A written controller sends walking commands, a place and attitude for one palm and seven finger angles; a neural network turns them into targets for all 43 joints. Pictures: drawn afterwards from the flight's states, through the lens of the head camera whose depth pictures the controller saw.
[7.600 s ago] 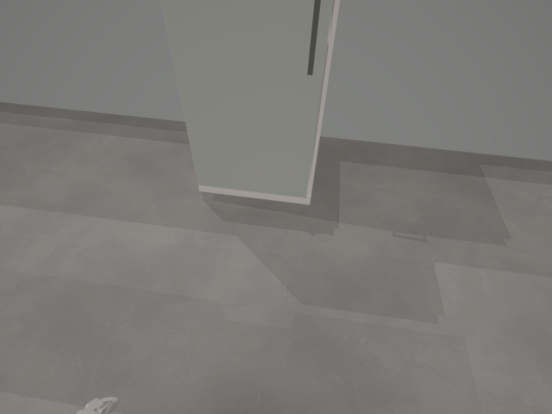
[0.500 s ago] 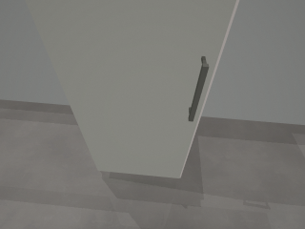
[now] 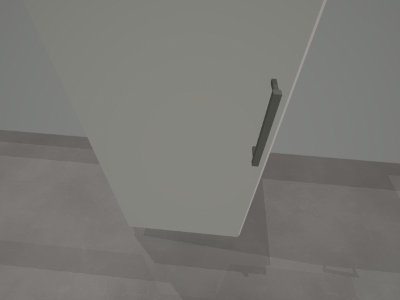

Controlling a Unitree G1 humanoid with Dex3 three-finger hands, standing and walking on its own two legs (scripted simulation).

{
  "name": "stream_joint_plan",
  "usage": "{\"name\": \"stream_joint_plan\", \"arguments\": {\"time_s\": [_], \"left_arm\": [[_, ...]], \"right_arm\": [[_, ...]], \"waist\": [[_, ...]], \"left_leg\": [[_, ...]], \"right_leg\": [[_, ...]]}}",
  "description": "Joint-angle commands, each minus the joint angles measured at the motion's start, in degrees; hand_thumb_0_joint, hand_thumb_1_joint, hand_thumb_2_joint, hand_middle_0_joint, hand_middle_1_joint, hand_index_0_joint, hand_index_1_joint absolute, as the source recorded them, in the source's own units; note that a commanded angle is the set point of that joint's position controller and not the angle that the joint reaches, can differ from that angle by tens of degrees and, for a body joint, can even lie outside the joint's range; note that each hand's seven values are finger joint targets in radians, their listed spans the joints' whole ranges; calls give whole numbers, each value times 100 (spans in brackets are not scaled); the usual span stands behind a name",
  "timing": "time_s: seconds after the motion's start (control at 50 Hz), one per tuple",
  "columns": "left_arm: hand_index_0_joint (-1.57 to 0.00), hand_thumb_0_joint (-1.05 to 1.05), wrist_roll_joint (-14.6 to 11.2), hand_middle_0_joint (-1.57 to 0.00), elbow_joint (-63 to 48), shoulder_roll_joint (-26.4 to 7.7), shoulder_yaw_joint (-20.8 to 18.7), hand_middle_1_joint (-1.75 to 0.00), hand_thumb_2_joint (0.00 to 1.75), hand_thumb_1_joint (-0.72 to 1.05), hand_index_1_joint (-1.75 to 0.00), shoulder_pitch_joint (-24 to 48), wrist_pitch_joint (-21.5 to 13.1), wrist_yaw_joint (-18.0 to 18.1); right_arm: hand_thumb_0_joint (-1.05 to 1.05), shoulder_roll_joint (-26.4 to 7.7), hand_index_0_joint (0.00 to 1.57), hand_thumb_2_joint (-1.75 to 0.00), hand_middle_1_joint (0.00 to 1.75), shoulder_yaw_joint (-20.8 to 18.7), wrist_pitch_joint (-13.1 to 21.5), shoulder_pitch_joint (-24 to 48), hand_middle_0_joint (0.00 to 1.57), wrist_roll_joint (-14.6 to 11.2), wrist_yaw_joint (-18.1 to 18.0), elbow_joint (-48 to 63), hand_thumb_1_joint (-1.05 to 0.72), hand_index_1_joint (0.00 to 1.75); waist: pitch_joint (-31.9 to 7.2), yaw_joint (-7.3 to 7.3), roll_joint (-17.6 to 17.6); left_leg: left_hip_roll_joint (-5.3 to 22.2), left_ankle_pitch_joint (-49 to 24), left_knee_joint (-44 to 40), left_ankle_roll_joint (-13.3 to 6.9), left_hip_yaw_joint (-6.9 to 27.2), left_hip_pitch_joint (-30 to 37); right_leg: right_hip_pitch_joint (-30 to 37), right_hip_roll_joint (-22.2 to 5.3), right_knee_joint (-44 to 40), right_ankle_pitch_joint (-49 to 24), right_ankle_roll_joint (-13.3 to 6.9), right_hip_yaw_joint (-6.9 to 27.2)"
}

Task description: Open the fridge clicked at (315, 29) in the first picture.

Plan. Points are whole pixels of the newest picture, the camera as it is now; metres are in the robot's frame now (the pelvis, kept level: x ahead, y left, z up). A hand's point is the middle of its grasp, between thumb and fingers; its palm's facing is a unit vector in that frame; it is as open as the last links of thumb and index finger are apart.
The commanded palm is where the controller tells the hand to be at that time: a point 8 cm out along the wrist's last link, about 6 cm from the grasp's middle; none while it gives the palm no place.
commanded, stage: come to a stop and stand still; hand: right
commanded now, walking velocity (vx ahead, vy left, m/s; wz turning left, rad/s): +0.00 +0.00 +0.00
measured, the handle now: (263, 127) +0.49 -0.12 +0.07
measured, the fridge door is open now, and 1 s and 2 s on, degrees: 0 0 0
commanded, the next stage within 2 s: look again from close up in 0.16 s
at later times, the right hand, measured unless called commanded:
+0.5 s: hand out of the picture +0.01 -0.18 -0.18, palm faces +0.01 +0.98 -0.20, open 7.4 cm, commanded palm none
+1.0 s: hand out of the picture +0.01 -0.23 -0.18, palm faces -0.02 +0.98 -0.22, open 7.4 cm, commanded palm none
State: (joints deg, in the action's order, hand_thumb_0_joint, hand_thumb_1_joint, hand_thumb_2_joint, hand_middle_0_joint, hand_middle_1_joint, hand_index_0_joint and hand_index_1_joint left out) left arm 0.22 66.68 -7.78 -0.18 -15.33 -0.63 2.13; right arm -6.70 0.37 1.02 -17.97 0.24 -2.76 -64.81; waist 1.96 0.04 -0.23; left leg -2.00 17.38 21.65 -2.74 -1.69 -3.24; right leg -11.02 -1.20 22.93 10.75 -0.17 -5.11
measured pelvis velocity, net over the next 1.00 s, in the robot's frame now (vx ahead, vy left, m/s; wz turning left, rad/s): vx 0.00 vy -0.04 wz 0.02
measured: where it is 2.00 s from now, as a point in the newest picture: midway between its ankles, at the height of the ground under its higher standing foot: outside the picture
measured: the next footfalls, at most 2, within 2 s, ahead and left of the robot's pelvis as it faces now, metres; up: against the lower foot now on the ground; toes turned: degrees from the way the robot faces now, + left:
none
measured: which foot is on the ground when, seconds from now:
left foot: down 0.00-1.00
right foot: down 0.00-1.00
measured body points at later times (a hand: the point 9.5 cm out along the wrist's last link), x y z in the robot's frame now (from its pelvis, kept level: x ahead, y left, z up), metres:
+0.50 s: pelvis +0.01 -0.02 -0.01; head +0.01 -0.01 +0.44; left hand +0.03 +0.21 -0.17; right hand +0.01 -0.24 -0.17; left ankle -0.06 +0.08 -0.74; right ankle +0.02 -0.12 -0.74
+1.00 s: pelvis +0.00 -0.04 -0.01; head +0.01 -0.05 +0.44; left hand +0.03 +0.20 -0.15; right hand +0.01 -0.28 -0.16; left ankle -0.06 +0.08 -0.74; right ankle +0.02 -0.12 -0.74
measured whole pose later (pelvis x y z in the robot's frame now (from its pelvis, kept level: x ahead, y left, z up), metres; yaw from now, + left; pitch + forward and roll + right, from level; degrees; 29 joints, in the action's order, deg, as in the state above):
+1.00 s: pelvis +0.00 -0.04 -0.01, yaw +1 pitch +0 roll +0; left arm 0.4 61.5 -10.9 0.7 -12.6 -1.3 0.9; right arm -12.3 0.9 0.3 -16.1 0.6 -1.8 -61.0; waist 2.2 0.8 -1.4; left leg 0.4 19.3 26.3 0.3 0.2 -6.6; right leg -14.0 1.5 27.6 13.3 -3.2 -4.5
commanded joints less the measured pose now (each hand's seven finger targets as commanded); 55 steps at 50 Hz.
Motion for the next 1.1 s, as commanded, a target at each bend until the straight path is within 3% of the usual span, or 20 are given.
{"name": "stream_joint_plan", "arguments": {"time_s": [0.0,0.22,0.24,0.26,0.28,0.3,0.32,0.36,0.4,0.42,0.48,0.54,0.7,0.88,1.02,1.08], "left_arm": [[-20,0,16,-20,-113,-507,-51,-30,90,90,-30,-324,-44,36],[-20,0,18,-20,-124,-614,-52,-30,90,90,-30,-215,-38,37],[-20,0,-2,-20,-606,-673,-17,-30,90,90,-30,212,-150,-40],[-20,0,20,-20,-783,-415,-6,-30,90,90,-30,-69,-70,-92],[-20,0,79,-20,-785,-393,-40,-30,90,90,-30,-30,-61,-108],[-20,0,60,-20,-774,-389,-40,-30,90,90,-30,-198,-59,-98],[-20,0,53,-20,-815,-446,-46,-30,90,90,-30,-311,-61,-95],[-20,0,50,-20,-870,-581,-51,-30,90,90,-30,-306,-87,-74],[-20,0,61,-20,-882,-640,-41,-30,90,90,-30,-327,-122,-52],[-20,0,48,-20,-903,-653,-32,-30,90,90,-30,-251,-108,-39],[-20,0,56,-20,-939,-699,-33,-30,90,90,-30,-201,-100,-46],[-20,0,61,-20,-941,-808,-32,-30,90,90,-30,-177,-104,-49],[-20,0,57,-20,-914,-1011,-48,-30,90,90,-30,-57,-160,-44],[-20,0,35,-20,-814,-1132,-79,-30,90,90,-30,121,-165,-48],[-20,0,32,-20,-735,-1261,-99,-30,90,90,-30,251,-173,-51],[-20,0,26,-20,-721,-1298,-108,-30,90,90,-30,313,-168,-52]], "right_arm": [[0,-558,20,-90,30,-84,29,-549,20,19,-41,76,-90,30],[0,-680,20,-90,30,-98,30,-486,20,17,-36,101,-90,30],[0,-722,20,-90,30,-65,233,-784,20,152,-238,67,-90,30],[0,-997,20,-90,30,-137,274,-570,20,105,-188,372,-90,30],[0,-1010,20,-90,30,-168,310,-398,20,115,-139,457,-90,30],[0,-981,20,-90,30,-117,299,-388,20,83,-106,455,-90,30],[0,-891,20,-90,30,-110,295,-349,20,70,-95,539,-90,30],[0,-758,20,-90,30,-86,244,-311,20,44,-84,609,-90,30],[0,-746,20,-90,30,-79,192,-346,20,53,-77,637,-90,30],[0,-776,20,-90,30,-77,153,-367,20,42,-68,646,-90,30],[0,-767,20,-90,30,-54,86,-347,20,69,-48,669,-90,30],[0,-822,20,-90,30,-50,37,-300,20,54,-23,702,-90,30],[0,-1040,20,-90,30,-76,18,-218,20,53,20,742,-90,30],[0,-1180,20,-90,30,-73,17,-123,20,63,46,656,-90,30],[0,-1302,20,-90,30,-78,23,-29,20,57,63,552,-90,30],[0,-1323,20,-90,30,-79,19,15,20,73,70,537,-90,30]], "waist": [[208,-11,-83],[163,-12,-79],[362,105,-185],[104,-139,-418],[-7,-119,9],[-243,-182,-163],[-330,-212,-233],[-247,-174,-306],[-186,-104,121],[-37,-59,152],[370,-10,-93],[422,1,-30],[-55,50,90],[-43,61,-38],[-192,34,96],[-63,50,-17]], "left_leg": [[860,-1905,-426,141,558,-648],[869,-2134,-461,154,580,-532],[1177,-4688,-337,490,931,-825],[1370,-4504,-88,245,999,-431],[1516,-5256,62,60,968,-196],[1346,-4512,176,-135,792,-246],[1173,-3667,218,-197,748,-350],[897,-2456,210,-149,717,-686],[754,-2275,374,-92,576,-693],[711,-1858,309,-65,583,-757],[618,-1011,188,-32,563,-949],[587,-463,162,1,565,-1037],[643,-628,207,56,524,-792],[703,-737,89,86,541,-796],[749,-802,41,98,556,-776],[736,-731,-14,109,553,-802]], "right_leg": [[508,-579,-154,-1230,-86,570],[621,-578,-156,-1268,-71,529],[-80,-481,1302,-1370,8,232],[-490,-240,1239,591,-85,465],[-514,-152,1099,577,-78,319],[-329,-174,1003,469,-79,328],[-207,-181,859,150,-80,400],[-21,-322,668,-465,-134,576],[58,-404,631,-1141,-179,647],[-41,-421,564,-1067,-206,706],[-280,-443,333,-727,-259,811],[-293,-448,133,-455,-291,894],[-37,-510,62,-843,-354,923],[64,-535,-17,-894,-367,934],[258,-563,-94,-1013,-347,919],[203,-592,-165,-912,-358,952]]}}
